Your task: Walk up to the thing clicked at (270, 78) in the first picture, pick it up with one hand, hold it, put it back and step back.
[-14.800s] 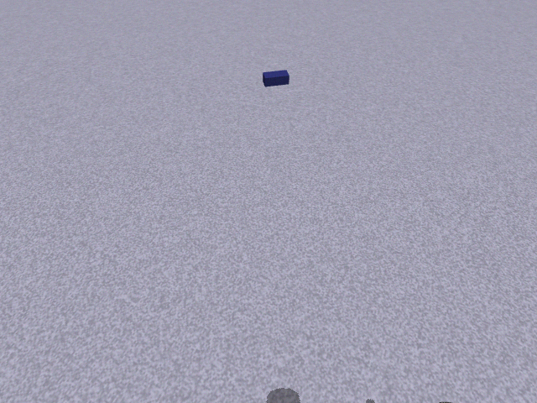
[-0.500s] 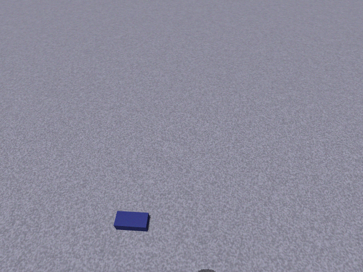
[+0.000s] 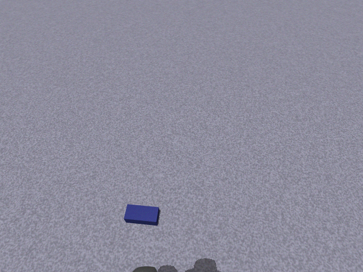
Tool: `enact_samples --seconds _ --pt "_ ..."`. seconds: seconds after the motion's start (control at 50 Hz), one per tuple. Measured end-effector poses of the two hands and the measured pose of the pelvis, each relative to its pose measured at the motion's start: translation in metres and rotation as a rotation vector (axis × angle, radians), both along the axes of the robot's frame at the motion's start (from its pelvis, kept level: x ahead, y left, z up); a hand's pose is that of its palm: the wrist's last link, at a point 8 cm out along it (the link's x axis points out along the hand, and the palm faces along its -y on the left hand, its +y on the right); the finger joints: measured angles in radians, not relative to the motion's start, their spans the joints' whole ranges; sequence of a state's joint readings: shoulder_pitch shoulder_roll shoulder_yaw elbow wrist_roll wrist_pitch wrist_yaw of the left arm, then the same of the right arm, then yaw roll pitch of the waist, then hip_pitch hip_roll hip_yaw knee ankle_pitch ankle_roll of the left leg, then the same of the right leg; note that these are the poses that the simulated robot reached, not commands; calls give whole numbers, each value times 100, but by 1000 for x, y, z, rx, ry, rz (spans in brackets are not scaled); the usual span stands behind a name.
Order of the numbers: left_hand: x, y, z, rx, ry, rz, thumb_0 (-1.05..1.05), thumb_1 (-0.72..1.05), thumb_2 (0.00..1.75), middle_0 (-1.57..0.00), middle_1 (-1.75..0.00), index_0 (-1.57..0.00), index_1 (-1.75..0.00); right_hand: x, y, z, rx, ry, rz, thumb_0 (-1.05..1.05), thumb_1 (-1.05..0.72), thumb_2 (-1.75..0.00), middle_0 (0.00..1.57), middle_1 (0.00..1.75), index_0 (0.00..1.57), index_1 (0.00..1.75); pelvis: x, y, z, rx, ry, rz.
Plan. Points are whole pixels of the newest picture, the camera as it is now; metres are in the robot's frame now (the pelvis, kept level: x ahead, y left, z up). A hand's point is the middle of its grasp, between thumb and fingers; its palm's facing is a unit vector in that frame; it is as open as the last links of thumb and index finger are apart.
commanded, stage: walk up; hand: left
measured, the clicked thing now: (142, 214) +0.46 +0.23 -0.74
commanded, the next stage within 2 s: stand in 1.60 s
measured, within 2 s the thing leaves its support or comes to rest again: neither
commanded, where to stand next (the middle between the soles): +0.07 +0.02 m, yaw -4 degrees
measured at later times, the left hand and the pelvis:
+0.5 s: hand (71, 265) +0.15 +0.28 -0.15, palm faces -0.08 -0.93 -0.35, open 7.4 cm; pelvis +0.05 +0.03 +0.00, yaw -4 degrees
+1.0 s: hand (83, 251) +0.18 +0.26 -0.15, palm faces -0.12 -0.93 -0.34, open 7.4 cm; pelvis +0.06 +0.02 +0.01, yaw -6 degrees
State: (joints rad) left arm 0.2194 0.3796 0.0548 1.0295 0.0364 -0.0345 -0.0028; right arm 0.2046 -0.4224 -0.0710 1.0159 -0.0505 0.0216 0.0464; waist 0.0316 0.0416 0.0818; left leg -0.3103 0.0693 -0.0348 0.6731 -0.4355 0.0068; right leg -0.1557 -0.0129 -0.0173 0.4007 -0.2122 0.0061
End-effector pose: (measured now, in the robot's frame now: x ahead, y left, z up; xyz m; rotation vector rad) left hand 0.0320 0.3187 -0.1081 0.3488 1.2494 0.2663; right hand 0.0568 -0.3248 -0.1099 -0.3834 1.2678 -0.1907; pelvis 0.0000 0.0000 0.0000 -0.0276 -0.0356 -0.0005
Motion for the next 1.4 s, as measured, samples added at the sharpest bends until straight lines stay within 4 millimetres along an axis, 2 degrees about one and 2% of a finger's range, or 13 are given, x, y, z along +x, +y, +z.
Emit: enact_samples --seconds 0.06,0.1,0.18,0.26,0.34,0.48,0.6,0.7,0.82,1.04,1.2,1.4 --pt "3 24 -12 -5 30 7 1 90 90 -20 -30 -20 -30 3 16 -3 -26 -14 -16 1 -91 -89 20 30 20 30 8 19 -8 11 -12 -7" --pt "9 32 -17 -11 49 13 1 90 90 -20 -30 -20 -30 4 30 -2 -23 -22 -34 1 -91 -89 20 30 20 30 13 27 -9 24 -11 -14" --pt "27 39 -20 -29 66 -5 1 91 90 -20 -30 -20 -30 15 56 0 7 -41 -40 1 -91 -89 20 30 20 30 24 35 -5 26 -3 -28" --pt "46 36 -21 -37 70 -37 1 91 90 -20 -30 -20 -30 34 68 -3 34 -88 -44 1 -90 -89 20 30 20 30 32 38 -5 24 -1 -51" --pt "66 28 -19 -33 48 -57 1 91 90 -20 -30 -20 -30 53 67 -9 49 -123 -59 1 -90 -89 20 30 20 31 37 36 -7 19 -11 -59" --pt "108 12 -8 -55 -19 -98 1 90 90 -20 -30 -20 -30 73 58 -5 47 -150 -75 1 -90 -89 20 30 20 30 50 33 -1 33 -3 -68" --pt "141 1 -2 -65 -76 -129 1 90 90 -20 -30 -20 -30 75 45 2 23 -152 -93 1 -91 -89 20 30 20 30 55 29 2 36 -2 -79" --pt "156 -7 1 -68 -91 -150 1 90 90 -20 -30 -20 -30 68 35 6 8 -140 -114 1 -91 -89 20 30 20 30 58 24 4 36 0 -85" --pt "158 -12 1 -68 -79 -161 1 90 90 -20 -30 -20 -30 55 28 5 5 -114 -139 1 -91 -89 20 30 20 30 58 20 5 34 2 -93" --pt "143 -13 -1 -62 -30 -146 1 90 90 -20 -30 -20 -30 36 30 -2 22 -66 -162 1 -91 -89 20 30 20 30 58 16 6 34 3 -104" --pt "136 -12 -2 -59 -15 -141 1 90 90 -20 -30 -20 -30 35 32 -3 30 -68 -164 1 -91 -89 20 30 20 30 57 16 6 34 2 -110" --pt "136 -12 -2 -63 -29 -148 1 90 90 -20 -30 -20 -30 39 32 0 24 -97 -165 1 -91 -89 20 30 20 30 55 17 5 34 -1 -118"
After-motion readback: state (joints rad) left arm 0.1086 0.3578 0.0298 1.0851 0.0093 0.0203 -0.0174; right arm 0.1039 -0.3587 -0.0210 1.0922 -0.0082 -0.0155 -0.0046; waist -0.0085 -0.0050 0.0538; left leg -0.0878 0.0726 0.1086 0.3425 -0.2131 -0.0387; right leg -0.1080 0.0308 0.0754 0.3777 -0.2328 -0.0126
